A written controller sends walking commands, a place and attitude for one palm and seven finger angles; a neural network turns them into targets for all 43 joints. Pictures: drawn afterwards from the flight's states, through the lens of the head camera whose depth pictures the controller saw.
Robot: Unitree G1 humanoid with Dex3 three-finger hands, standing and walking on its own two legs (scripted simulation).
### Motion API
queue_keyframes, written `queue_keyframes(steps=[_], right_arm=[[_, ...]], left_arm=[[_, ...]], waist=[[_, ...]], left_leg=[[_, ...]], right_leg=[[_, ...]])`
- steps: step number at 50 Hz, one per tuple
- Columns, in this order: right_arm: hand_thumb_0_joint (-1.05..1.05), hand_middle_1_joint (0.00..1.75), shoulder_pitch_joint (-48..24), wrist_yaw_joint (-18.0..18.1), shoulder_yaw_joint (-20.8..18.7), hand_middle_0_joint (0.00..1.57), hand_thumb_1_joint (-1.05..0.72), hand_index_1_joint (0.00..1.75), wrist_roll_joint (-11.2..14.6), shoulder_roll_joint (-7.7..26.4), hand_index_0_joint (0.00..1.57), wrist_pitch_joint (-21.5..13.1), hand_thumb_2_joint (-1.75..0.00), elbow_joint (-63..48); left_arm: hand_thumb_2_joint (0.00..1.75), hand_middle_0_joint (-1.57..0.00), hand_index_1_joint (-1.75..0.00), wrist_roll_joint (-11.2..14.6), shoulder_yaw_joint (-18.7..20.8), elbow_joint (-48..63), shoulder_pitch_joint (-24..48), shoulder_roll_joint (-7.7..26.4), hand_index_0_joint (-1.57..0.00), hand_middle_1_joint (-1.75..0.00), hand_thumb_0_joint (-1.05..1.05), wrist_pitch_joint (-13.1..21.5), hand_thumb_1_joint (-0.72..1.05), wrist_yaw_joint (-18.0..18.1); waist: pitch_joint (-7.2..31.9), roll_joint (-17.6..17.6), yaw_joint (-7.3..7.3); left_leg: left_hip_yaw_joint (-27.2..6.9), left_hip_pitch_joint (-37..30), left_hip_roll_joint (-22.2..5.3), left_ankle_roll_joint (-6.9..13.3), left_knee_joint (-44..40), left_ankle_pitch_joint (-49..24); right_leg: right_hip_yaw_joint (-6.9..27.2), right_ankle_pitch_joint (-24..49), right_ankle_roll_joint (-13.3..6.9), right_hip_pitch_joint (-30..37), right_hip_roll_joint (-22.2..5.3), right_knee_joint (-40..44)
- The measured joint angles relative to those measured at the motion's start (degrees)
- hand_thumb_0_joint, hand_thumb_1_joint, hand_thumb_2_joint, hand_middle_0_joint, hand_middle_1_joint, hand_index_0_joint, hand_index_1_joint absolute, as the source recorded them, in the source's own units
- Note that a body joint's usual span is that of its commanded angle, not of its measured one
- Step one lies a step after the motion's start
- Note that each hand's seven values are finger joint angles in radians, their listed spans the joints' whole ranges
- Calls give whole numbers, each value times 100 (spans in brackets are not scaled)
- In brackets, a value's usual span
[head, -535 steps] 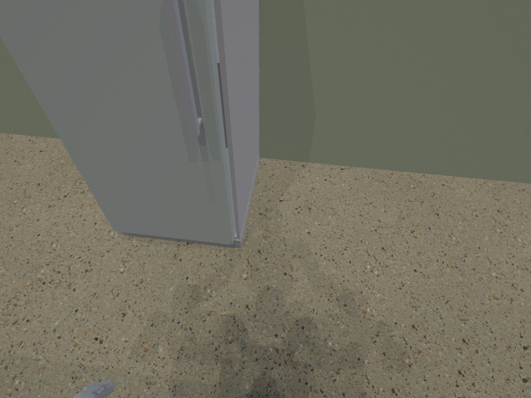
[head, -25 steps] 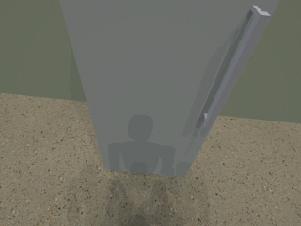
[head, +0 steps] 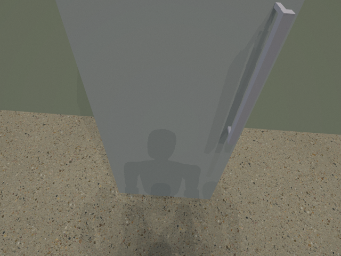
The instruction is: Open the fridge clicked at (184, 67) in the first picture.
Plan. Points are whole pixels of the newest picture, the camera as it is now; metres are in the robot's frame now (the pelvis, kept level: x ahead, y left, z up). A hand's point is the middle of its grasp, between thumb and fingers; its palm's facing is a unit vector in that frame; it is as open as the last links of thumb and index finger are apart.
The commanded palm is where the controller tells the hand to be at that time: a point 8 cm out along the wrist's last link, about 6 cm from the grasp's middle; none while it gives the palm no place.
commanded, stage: look again from close up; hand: right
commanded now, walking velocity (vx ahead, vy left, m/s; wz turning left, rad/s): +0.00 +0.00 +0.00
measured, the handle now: (249, 89) +0.51 -0.18 +0.14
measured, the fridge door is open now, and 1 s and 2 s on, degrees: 0 0 0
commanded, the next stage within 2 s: raise the hand to about handle height in 0.26 s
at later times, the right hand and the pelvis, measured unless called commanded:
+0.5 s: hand (262, 253) +0.16 -0.20 -0.06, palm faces +0.27 +0.95 -0.18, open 7.4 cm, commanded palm +0.11 -0.24 -0.05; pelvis +0.00 -0.01 -0.01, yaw +0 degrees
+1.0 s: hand (295, 236) +0.17 -0.24 +0.04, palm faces +0.09 +0.99 -0.08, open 9.9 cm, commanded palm +0.14 -0.29 +0.03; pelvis -0.02 -0.04 -0.06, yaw -3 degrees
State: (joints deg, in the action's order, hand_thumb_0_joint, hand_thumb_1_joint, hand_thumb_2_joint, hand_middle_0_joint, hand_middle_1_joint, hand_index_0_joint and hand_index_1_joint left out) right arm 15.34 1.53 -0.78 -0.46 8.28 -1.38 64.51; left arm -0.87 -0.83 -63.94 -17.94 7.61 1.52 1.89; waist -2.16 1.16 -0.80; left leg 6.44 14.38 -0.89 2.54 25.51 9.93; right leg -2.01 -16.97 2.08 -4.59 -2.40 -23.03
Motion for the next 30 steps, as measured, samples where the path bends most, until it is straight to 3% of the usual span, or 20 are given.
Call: queue_keyframes(steps=[19, 21, 23, 26, 28, 30], right_arm=[[0, 30, -99, 45, 6, 20, -91, 30, -2, 46, 20, -31, -90, -58], [1, 30, 485, 118, -93, 20, -91, 31, 500, 59, 20, 411, -90, -2025], [2, 31, 807, 366, -78, 20, -91, 31, 714, 106, 20, 30, -89, -3593], [2, 33, 654, 436, -172, 20, -88, 33, 987, 94, 20, -437, -88, -5015], [1, 35, 389, 220, -322, 20, -85, 35, 1079, 105, 20, -1052, -87, -5487], [1, 37, 240, -213, -476, 20, -82, 37, 1249, 96, 20, -1806, -85, -5738]], left_arm=[[90, -20, -30, 20, 19, -56, -27, 70, -20, -30, 0, -1, 91, -7], [90, -20, -30, 191, -61, 422, -153, 149, -20, -30, 1, 278, 91, 96], [90, -20, -30, 265, -51, 799, -254, 280, -20, -30, 1, 820, 91, 252], [90, -20, -30, 339, 45, 1344, -105, 521, -20, -30, 2, 1297, 91, 299], [90, -20, -30, 291, 148, 1744, 118, 619, -20, -30, 2, 1501, 91, 245], [90, -20, -30, 234, 235, 2151, 397, 655, -20, -30, 2, 1593, 91, 116]], waist=[[-62, 7, 8], [-147, 4, -50], [-37, 48, -60], [242, 132, 98], [467, 104, 162], [669, -17, 205]], left_leg=[[-42, 38, -26, -54, 62, 35], [-117, 93, -16, -62, 199, 67], [-140, 172, -55, -75, 329, 132], [-75, 393, -163, -127, 537, 229], [-104, 731, -198, -141, 808, 322], [-172, 1175, -204, -134, 1188, 449]], right_leg=[[-44, -57, -44, -37, 25, -85], [-121, -147, -56, -53, 17, -230], [-134, -194, -76, -115, 50, -319], [-46, -262, -119, -395, 127, -562], [-58, -368, -133, -732, 150, -855], [-113, -540, -129, -1152, 141, -1260]])
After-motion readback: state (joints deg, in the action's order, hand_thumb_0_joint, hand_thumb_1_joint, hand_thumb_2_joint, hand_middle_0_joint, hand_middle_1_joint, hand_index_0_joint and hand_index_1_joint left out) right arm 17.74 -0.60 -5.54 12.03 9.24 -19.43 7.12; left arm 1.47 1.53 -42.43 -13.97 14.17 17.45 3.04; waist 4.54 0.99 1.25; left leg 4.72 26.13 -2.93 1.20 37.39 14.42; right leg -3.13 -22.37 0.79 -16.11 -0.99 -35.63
